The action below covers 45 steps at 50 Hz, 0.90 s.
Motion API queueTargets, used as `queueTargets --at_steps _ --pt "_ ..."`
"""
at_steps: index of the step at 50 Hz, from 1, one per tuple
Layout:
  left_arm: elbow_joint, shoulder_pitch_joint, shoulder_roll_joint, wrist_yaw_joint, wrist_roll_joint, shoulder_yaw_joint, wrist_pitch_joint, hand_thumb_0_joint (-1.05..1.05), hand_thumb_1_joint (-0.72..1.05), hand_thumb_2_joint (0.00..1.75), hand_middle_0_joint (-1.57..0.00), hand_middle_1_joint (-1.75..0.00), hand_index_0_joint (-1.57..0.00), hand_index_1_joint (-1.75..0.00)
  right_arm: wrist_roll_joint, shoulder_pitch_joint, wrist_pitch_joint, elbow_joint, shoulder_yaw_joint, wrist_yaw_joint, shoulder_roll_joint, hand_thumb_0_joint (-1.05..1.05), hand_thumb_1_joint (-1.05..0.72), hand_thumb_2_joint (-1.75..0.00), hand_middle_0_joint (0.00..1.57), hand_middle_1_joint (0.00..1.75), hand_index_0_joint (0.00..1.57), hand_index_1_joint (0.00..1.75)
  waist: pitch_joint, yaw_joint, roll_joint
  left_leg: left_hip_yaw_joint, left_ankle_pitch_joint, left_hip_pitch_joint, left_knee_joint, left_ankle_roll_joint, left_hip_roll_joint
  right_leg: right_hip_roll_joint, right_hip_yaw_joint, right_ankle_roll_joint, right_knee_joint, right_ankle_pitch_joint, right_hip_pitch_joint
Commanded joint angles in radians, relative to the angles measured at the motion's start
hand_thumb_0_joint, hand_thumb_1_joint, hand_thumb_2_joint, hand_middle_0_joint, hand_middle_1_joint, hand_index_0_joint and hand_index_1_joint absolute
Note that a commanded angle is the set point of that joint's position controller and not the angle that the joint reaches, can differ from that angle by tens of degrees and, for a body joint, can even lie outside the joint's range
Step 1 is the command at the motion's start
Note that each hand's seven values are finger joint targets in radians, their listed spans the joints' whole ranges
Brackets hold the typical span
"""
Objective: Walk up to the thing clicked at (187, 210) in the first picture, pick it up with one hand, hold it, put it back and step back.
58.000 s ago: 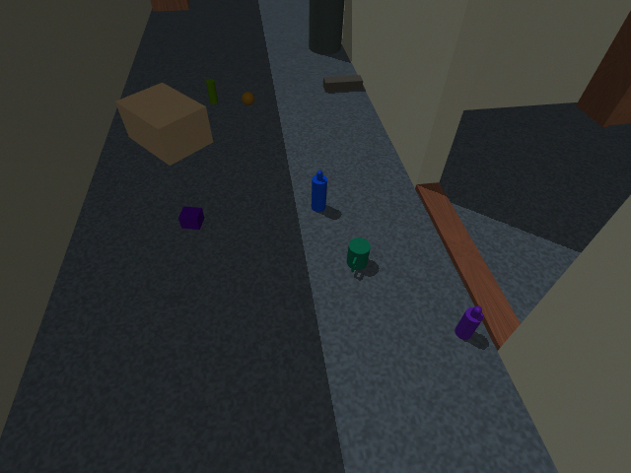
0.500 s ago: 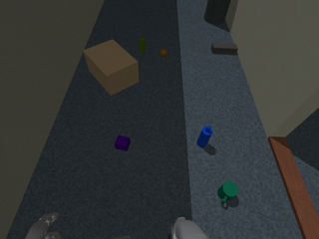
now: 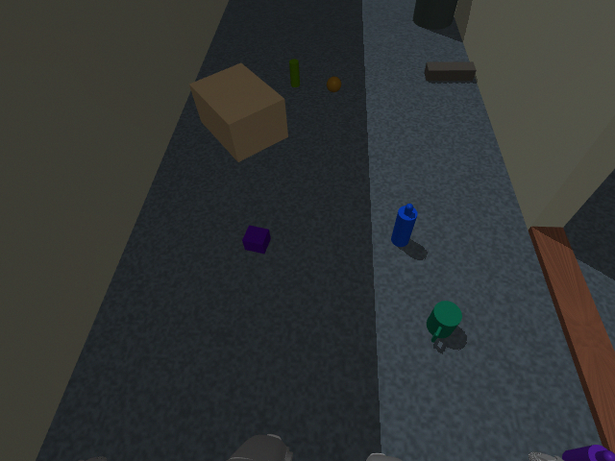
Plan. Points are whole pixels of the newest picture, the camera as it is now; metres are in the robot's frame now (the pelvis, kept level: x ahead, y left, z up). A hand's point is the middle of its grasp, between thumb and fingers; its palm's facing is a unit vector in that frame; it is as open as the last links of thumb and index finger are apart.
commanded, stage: step back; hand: left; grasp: from above
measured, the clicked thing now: (256, 239) +0.93 +0.27 -0.73
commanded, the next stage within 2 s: stand in 1.34 s
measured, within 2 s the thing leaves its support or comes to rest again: neither
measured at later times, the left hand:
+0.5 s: hand out of the picture -0.12 +0.27 -0.14, palm faces -0.01 -0.92 -0.39, open 7.3 cm
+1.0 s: hand out of the picture -0.06 +0.29 -0.14, palm faces -0.01 -0.92 -0.38, open 7.3 cm
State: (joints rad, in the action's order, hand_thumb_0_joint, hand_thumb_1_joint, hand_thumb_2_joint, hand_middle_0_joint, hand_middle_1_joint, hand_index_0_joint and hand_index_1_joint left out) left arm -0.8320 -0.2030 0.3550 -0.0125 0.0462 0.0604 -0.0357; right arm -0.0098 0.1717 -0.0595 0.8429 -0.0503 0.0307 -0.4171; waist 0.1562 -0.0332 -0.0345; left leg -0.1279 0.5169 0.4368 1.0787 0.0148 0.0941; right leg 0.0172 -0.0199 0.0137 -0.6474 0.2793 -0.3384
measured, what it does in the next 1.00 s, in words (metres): walks backwards: left foot, then right foot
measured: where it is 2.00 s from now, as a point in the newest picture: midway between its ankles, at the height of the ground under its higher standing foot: outside the picture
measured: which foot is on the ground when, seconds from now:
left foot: up 0.00-0.10, down 0.12-0.44, up 0.46-0.66, down 0.68-1.00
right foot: down 0.00-0.14, up 0.16-0.38, down 0.40-1.00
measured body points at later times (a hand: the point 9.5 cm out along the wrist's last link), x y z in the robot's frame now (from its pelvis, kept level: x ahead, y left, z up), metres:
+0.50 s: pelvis -0.16 +0.00 +0.00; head -0.14 -0.01 +0.45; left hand -0.11 +0.32 -0.12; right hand -0.05 -0.31 -0.12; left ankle -0.09 +0.13 -0.71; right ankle -0.17 -0.11 -0.73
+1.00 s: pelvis -0.14 +0.01 +0.00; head -0.12 +0.02 +0.45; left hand -0.06 +0.34 -0.12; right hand -0.08 -0.29 -0.12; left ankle -0.13 +0.15 -0.72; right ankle -0.12 -0.11 -0.73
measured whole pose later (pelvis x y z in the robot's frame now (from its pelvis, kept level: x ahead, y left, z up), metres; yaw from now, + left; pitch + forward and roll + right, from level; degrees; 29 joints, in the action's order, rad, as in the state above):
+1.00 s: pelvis -0.14 +0.01 +0.00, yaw +1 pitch -2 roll -1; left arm -1.00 -0.16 0.39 0.01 0.03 0.06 0.02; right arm -0.02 0.22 0.00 0.99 -0.05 0.00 -0.36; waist 0.08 0.01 -0.02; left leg -0.06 0.33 0.28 0.64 0.01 -0.03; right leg -0.01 0.02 0.00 -0.56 0.27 -0.25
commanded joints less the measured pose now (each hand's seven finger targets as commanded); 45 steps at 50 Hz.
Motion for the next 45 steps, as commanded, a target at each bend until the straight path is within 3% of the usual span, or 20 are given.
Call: queueTargets --at_steps 1,5,6,7,8,11,16,19,20,21,22,23,25,30,33,34,36,37,40,45 --pt "0.098 -0.006 0.287 -0.038 -0.007 0.079 0.017 0.00 0.90 0.90 -0.20 -0.30 -0.20 -0.30 -0.014 -0.004 0.021 -0.084 -0.047 0.001 -0.145 0.00 -0.90 -0.90 0.20 0.30 0.20 0.30 -0.195 -0.034 0.217 0.052 0.024 0.013 -0.249 -0.003 -0.049 0.260 -0.237 0.190 0.116 -0.526 0.257" --pt "0.105 0.035 0.286 -0.033 -0.026 0.057 -0.001 0.00 0.90 0.90 -0.20 -0.30 -0.20 -0.30 -0.020 0.126 0.017 -0.020 -0.069 -0.018 -0.166 0.00 -0.90 -0.90 0.20 0.30 0.20 0.30 -0.250 0.044 0.190 0.107 -0.223 -0.250 -0.636 -0.054 -0.065 0.204 -0.198 0.097 0.052 -0.276 0.098" --pt "0.104 0.013 0.253 -0.034 -0.026 0.042 0.000 0.00 0.90 0.90 -0.20 -0.30 -0.20 -0.30 -0.036 0.109 0.016 -0.029 -0.085 -0.023 -0.217 0.00 -0.90 -0.90 0.20 0.30 0.20 0.30 -0.250 0.044 0.051 -0.111 -0.258 -0.319 -0.681 -0.118 -0.212 0.127 -0.142 0.040 -0.063 -0.109 -0.055" --pt "0.123 0.076 0.230 -0.041 -0.035 0.037 0.007 0.00 0.90 0.90 -0.20 -0.30 -0.20 -0.30 -0.030 0.020 0.010 -0.055 -0.094 -0.035 -0.318 0.00 -0.90 -0.90 0.20 0.30 0.20 0.30 -0.220 0.050 -0.229 -0.340 -0.347 -0.224 -0.741 -0.257 -0.423 -0.059 0.072 -0.006 -0.261 0.270 -0.157" --pt "0.121 0.151 0.263 -0.049 -0.019 0.061 0.006 0.00 0.90 0.90 -0.20 -0.30 -0.20 -0.30 -0.036 0.008 0.014 -0.066 -0.104 -0.038 -0.339 0.00 -0.90 -0.90 0.20 0.30 0.20 0.30 -0.186 0.100 -0.213 -0.435 -0.407 -0.069 -0.783 -0.350 -0.499 -0.067 -0.050 -0.016 -0.482 0.399 -0.090" --pt "0.041 0.024 0.237 -0.037 -0.041 0.060 -0.002 0.00 0.90 0.90 -0.20 -0.30 -0.20 -0.30 -0.039 -0.096 0.027 -0.072 -0.061 -0.018 -0.232 0.00 -0.90 -0.90 0.20 0.30 0.20 0.30 -0.145 -0.007 -0.049 -0.140 -0.516 -0.054 -0.686 -0.241 -0.338 -0.114 -0.140 0.007 -0.646 0.251 -0.096" --pt "0.004 0.001 0.209 0.006 -0.022 0.047 0.035 0.00 0.90 0.90 -0.20 -0.30 -0.20 -0.30 -0.039 -0.046 0.047 -0.049 -0.061 -0.028 -0.191 0.00 -0.90 -0.90 0.20 0.30 0.20 0.30 -0.149 0.043 -0.144 -0.141 0.033 -0.209 -0.730 -0.211 -0.306 -0.035 -0.034 -0.016 -0.112 0.274 -0.031" --pt "-0.060 -0.075 0.196 0.001 -0.011 0.051 0.061 0.00 0.90 0.90 -0.20 -0.30 -0.20 -0.30 -0.036 -0.048 0.030 -0.034 -0.068 -0.033 -0.212 0.00 -0.90 -0.90 0.20 0.30 0.20 0.30 -0.150 0.004 -0.117 -0.093 -0.015 -0.126 -0.643 -0.174 -0.295 -0.056 0.010 0.024 0.312 0.103 0.201" --pt "-0.076 -0.089 0.236 -0.004 0.001 0.067 0.071 0.00 0.90 0.90 -0.20 -0.30 -0.20 -0.30 -0.034 -0.015 0.030 -0.031 -0.055 -0.032 -0.168 0.00 -0.90 -0.90 0.20 0.30 0.20 0.30 -0.153 0.005 -0.029 -0.049 0.006 -0.012 -0.535 -0.126 -0.242 -0.025 -0.099 0.044 0.352 0.096 0.324" --pt "-0.063 -0.082 0.292 -0.006 0.016 0.083 0.081 0.00 0.90 0.90 -0.20 -0.30 -0.20 -0.30 -0.024 -0.025 0.036 -0.046 -0.038 -0.040 -0.108 0.00 -0.90 -0.90 0.20 0.30 0.20 0.30 -0.138 -0.008 0.136 0.040 0.020 0.192 -0.368 -0.040 -0.124 0.152 -0.427 0.111 0.412 0.349 0.376" --pt "-0.046 -0.017 0.373 -0.008 0.016 0.095 0.080 0.00 0.90 0.90 -0.20 -0.30 -0.20 -0.30 -0.028 -0.094 0.037 -0.039 -0.045 -0.026 -0.137 0.00 -0.90 -0.90 0.20 0.30 0.20 0.30 -0.067 -0.047 0.202 0.000 0.036 0.103 -0.259 -0.014 -0.104 0.346 -0.596 0.219 0.460 0.596 0.050" --pt "-0.022 0.061 0.356 -0.007 0.011 0.089 0.087 0.00 0.90 0.90 -0.20 -0.30 -0.20 -0.30 -0.023 -0.084 0.040 -0.028 -0.061 -0.030 -0.177 0.00 -0.90 -0.90 0.20 0.30 0.20 0.30 0.010 -0.007 0.138 -0.064 -0.018 0.023 -0.184 -0.007 -0.128 0.350 -0.580 0.223 0.465 0.631 -0.083" --pt "-0.036 0.073 0.273 -0.008 -0.005 0.065 0.099 0.00 0.90 0.90 -0.20 -0.30 -0.20 -0.30 -0.007 -0.035 0.058 0.019 -0.050 -0.040 -0.150 0.00 -0.90 -0.90 0.20 0.30 0.20 0.30 -0.013 0.019 0.096 -0.030 -0.127 0.056 -0.238 -0.005 -0.087 0.212 -0.364 0.145 0.404 0.361 0.072" --pt "-0.053 0.036 0.296 0.009 0.004 0.072 0.088 0.00 0.90 0.90 -0.20 -0.30 -0.20 -0.30 -0.023 -0.028 0.079 0.031 -0.051 -0.054 -0.151 0.00 -0.90 -0.90 0.20 0.30 0.20 0.30 -0.039 -0.012 0.211 0.083 -0.079 -0.045 -0.411 -0.006 -0.091 0.203 -0.263 0.143 0.405 0.404 0.075" --pt "-0.046 0.049 0.266 0.017 -0.002 0.046 0.068 0.00 0.90 0.90 -0.20 -0.30 -0.20 -0.30 -0.024 0.033 0.095 0.071 -0.060 -0.048 -0.138 0.00 -0.90 -0.90 0.20 0.30 0.20 0.30 -0.063 0.023 0.159 0.125 -0.185 -0.270 -0.591 -0.018 -0.061 0.160 -0.171 0.114 0.302 0.310 -0.034" --pt "-0.047 0.035 0.238 0.019 -0.002 0.032 0.063 0.00 0.90 0.90 -0.20 -0.30 -0.20 -0.30 -0.029 0.060 0.101 0.081 -0.065 -0.041 -0.144 0.00 -0.90 -0.90 0.20 0.30 0.20 0.30 -0.082 0.039 0.117 0.091 -0.154 -0.344 -0.647 -0.031 -0.073 0.129 -0.124 0.102 0.216 0.274 -0.076" --pt "-0.042 0.071 0.187 0.020 -0.028 0.019 0.059 0.00 0.90 0.90 -0.20 -0.30 -0.20 -0.30 -0.036 0.105 0.109 0.088 -0.083 -0.035 -0.248 0.00 -0.90 -0.90 0.20 0.30 0.20 0.30 -0.112 0.065 -0.116 -0.414 0.266 -0.313 -0.865 -0.175 -0.376 -0.029 0.028 0.020 -0.107 0.262 -0.186" --pt "-0.045 0.077 0.247 0.017 -0.021 0.037 0.058 0.00 0.90 0.90 -0.20 -0.30 -0.20 -0.30 -0.035 0.092 0.111 0.077 -0.089 -0.034 -0.271 0.00 -0.90 -0.90 0.20 0.30 0.20 0.30 -0.079 0.070 -0.063 -0.462 0.290 -0.234 -0.894 -0.234 -0.419 0.001 -0.042 0.016 -0.217 0.265 -0.158" --pt "-0.062 0.024 0.234 0.019 -0.028 0.034 0.066 0.00 0.90 0.90 -0.20 -0.30 -0.20 -0.30 -0.033 0.046 0.122 0.064 -0.072 -0.025 -0.230 0.00 -0.90 -0.90 0.20 0.30 0.20 0.30 -0.102 0.033 -0.087 -0.295 -0.048 -0.272 -0.805 -0.209 -0.363 0.040 -0.060 0.017 -0.194 0.229 -0.149" --pt "-0.112 -0.017 0.206 0.021 -0.025 0.037 0.068 0.00 0.90 0.90 -0.20 -0.30 -0.20 -0.30 -0.027 -0.034 0.098 0.048 -0.064 -0.028 -0.202 0.00 -0.90 -0.90 0.20 0.30 0.20 0.30 -0.132 0.007 -0.145 -0.099 -0.184 -0.084 -0.717 -0.145 -0.273 -0.009 0.041 0.005 0.094 0.048 0.157"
